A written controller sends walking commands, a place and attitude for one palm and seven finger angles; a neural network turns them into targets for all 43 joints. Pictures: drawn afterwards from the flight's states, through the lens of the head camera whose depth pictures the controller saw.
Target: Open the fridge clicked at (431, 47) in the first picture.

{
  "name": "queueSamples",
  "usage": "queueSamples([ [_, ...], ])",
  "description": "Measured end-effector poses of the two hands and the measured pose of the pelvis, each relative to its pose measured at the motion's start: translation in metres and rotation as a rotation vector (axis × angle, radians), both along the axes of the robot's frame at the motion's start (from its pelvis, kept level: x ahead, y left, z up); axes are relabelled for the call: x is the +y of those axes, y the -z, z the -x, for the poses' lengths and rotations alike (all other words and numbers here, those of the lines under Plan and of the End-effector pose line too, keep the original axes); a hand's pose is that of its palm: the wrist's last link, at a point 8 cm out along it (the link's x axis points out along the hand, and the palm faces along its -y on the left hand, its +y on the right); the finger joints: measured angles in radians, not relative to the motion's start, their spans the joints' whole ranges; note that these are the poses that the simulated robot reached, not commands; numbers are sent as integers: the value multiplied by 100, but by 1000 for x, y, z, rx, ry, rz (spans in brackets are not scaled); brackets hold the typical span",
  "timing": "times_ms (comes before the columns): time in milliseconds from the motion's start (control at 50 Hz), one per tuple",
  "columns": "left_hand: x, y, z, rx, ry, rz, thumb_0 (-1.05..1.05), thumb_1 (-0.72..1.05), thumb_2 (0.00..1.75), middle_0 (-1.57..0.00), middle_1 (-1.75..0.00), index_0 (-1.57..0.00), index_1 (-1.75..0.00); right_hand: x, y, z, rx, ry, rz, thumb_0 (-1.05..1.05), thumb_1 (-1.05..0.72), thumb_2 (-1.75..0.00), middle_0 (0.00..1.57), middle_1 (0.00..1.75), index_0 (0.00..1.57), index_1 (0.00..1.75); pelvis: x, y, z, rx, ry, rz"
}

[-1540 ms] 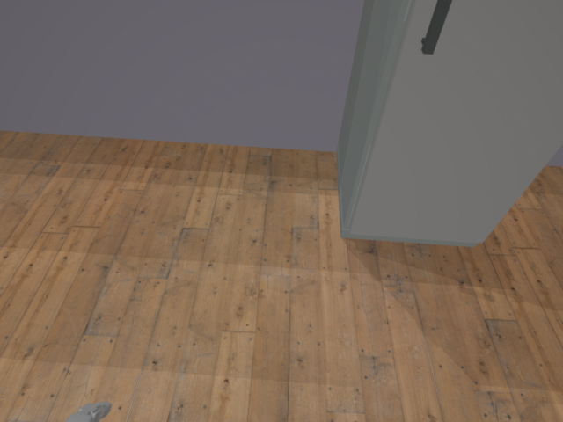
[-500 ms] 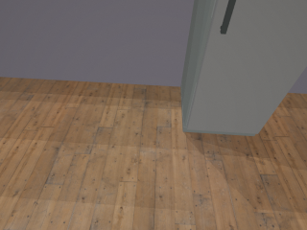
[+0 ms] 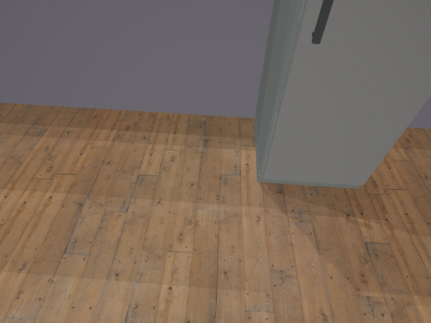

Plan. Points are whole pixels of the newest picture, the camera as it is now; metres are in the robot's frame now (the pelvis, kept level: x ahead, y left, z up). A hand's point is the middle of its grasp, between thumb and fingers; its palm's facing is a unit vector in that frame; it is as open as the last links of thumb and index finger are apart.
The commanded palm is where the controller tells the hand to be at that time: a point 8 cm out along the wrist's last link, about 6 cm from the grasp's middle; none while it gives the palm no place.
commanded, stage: walk to a spot facing it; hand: left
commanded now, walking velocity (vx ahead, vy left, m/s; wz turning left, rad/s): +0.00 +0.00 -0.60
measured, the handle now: out of the picture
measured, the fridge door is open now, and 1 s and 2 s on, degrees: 0 0 0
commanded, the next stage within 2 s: none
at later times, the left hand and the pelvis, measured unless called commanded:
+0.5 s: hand out of the picture +0.05 +0.16 -0.17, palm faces -0.15 -0.95 -0.26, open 7.4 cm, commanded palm none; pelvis -0.02 -0.03 -0.02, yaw -12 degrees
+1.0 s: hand out of the picture +0.15 +0.20 -0.17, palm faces -0.40 -0.88 -0.25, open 7.4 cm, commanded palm none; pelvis -0.02 +0.03 -0.01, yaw -29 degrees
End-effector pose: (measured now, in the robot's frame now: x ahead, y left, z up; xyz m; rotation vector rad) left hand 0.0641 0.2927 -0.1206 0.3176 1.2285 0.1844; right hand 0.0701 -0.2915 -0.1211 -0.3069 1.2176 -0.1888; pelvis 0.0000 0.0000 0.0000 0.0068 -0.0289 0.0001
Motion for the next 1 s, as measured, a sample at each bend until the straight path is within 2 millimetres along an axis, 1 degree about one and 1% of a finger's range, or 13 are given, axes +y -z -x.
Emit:
queueSamples([
  [100, -1, 1, -3, 3, 3, -2, 1, 90, 90, -20, -30, -20, -30, 0, 0, -5, -14, 7, 2, 0, -90, -90, 21, 30, 20, 30, 0, 1, -1, 4, 18, 0],
  [180, -9, 7, -3, 28, 18, 6, 1, 91, 90, -20, -30, -20, -30, 7, 6, -2, -39, 46, -13, 0, -90, -90, 21, 30, 20, 30, -1, 5, 1, 11, 57, -5],
  [300, -35, 22, -3, 58, 67, 44, 1, 91, 90, -20, -30, -20, -30, 18, 24, 21, -47, 120, -70, 0, -90, -90, 21, 30, 20, 30, -8, 16, 8, 13, 122, -29],
  [380, -58, 29, -3, 56, 91, 55, 1, 91, 90, -20, -30, -20, -30, 15, 46, 40, -32, 170, -115, 0, -90, -90, 21, 30, 20, 30, -19, 28, 12, 1, 166, -26],
  [420, -69, 28, 0, 46, 100, 60, 1, 91, 90, -20, -30, -20, -30, 13, 51, 48, -8, 192, -126, 0, -90, -90, 21, 30, 20, 30, -23, 29, 15, 7, 168, -19],
  [520, -84, 18, 8, 77, 114, 77, 1, 90, 90, -20, -30, -20, -30, 9, 38, 61, 4, 237, -130, 0, -91, -90, 21, 30, 20, 30, -25, 15, 20, 27, 211, -26],
  [600, -86, 14, 4, 91, 147, 84, 1, 90, 90, -21, -30, -21, -30, 6, 27, 68, -19, 279, -113, 0, -91, -90, 21, 30, 20, 30, -23, 8, 21, 46, 256, -37],
  [720, -71, 14, -16, 75, 204, 78, 1, 90, 90, -21, -30, -21, -30, 8, 14, 72, -72, 336, -68, 0, -91, -90, 20, 30, 20, 30, -9, 6, 22, 60, 325, -34],
  [820, -49, 23, -44, 47, 265, 77, 1, 90, 90, -21, -30, -21, -30, 24, 4, 78, -138, 380, -22, 0, -91, -90, 20, 30, 20, 30, 13, 11, 23, 69, 384, -22],
  [860, -41, 29, -59, 31, 293, 82, 1, 90, 90, -20, -30, -20, -30, 33, 3, 88, -155, 397, -1, 0, -91, -90, 20, 30, 20, 30, 22, 16, 24, 67, 402, -14],
  [900, -38, 28, -73, 16, 325, 83, 1, 91, 90, -20, -30, -20, -30, 43, 0, 102, -140, 416, -1, 0, -91, -90, 20, 30, 20, 30, 27, 14, 25, 55, 427, -12],
  [960, -40, 22, -92, -10, 369, 93, 1, 91, 90, -20, -30, -20, -30, 57, -3, 123, -105, 455, -10, 0, -90, -90, 21, 30, 20, 30, 29, 9, 25, 45, 469, -2],
  [1000, -45, 19, -101, -15, 401, 97, 1, 91, 90, -20, -30, -20, -30, 64, -1, 137, -89, 489, -19, 0, -90, -90, 21, 30, 20, 30, 30, 7, 25, 42, 499, 5],
])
